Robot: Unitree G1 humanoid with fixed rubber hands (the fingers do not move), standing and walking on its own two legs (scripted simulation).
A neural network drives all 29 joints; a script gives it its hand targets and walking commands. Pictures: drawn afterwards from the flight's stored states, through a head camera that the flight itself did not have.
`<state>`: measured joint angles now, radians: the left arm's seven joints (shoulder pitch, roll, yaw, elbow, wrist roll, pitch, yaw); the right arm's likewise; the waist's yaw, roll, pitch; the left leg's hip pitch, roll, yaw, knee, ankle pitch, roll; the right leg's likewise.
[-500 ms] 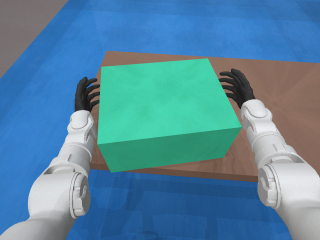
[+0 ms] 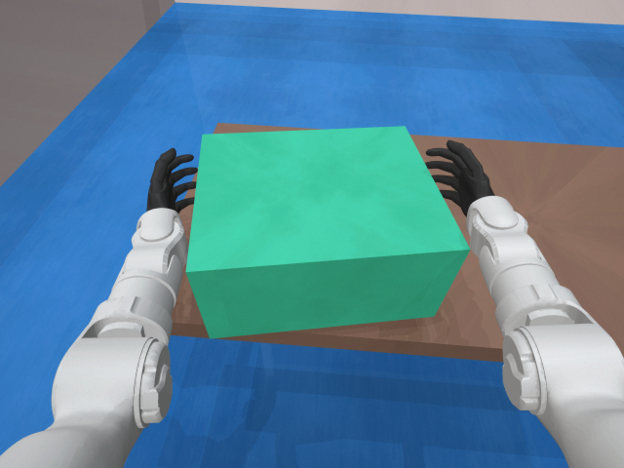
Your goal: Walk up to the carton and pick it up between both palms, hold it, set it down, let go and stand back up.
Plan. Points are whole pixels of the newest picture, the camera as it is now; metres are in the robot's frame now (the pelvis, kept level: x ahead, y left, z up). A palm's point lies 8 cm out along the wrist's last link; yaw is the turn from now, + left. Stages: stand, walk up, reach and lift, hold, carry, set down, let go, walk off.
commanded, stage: reach and lift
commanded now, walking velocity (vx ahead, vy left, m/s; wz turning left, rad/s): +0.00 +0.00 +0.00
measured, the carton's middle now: (315, 223) +0.44 +0.01 +0.07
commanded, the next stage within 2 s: hold in 1.70 s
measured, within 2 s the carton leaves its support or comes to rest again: neither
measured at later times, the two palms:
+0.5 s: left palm (144, 195) +0.39 +0.22 +0.16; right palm (482, 190) +0.40 -0.19 +0.17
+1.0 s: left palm (121, 177) +0.38 +0.23 +0.20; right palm (489, 171) +0.38 -0.18 +0.21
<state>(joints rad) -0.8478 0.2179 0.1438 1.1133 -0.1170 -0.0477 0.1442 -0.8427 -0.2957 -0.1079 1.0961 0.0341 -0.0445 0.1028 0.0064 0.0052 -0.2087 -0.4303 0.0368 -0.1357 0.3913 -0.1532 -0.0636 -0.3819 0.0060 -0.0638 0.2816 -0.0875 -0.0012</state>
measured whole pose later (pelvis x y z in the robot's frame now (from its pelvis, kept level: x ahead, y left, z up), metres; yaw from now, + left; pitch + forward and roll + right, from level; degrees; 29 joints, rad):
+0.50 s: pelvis -0.01 +0.00 +0.00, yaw +0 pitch +4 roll -2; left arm -0.84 0.24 0.16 0.92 -0.04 0.22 0.11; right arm -0.83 -0.29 -0.10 0.94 0.10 0.17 0.08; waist 0.00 0.00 -0.15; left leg -0.31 0.03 -0.14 0.39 -0.15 -0.05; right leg -0.25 0.00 -0.06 0.26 -0.08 0.00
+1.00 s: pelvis -0.01 +0.01 +0.00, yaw +1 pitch +2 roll -2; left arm -0.82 0.27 0.17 0.70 -0.01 0.46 0.07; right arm -0.81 -0.28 -0.11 0.74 0.15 0.38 0.05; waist -0.02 -0.01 -0.16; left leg -0.27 0.03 -0.14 0.39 -0.16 -0.05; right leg -0.21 0.00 -0.06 0.25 -0.08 0.01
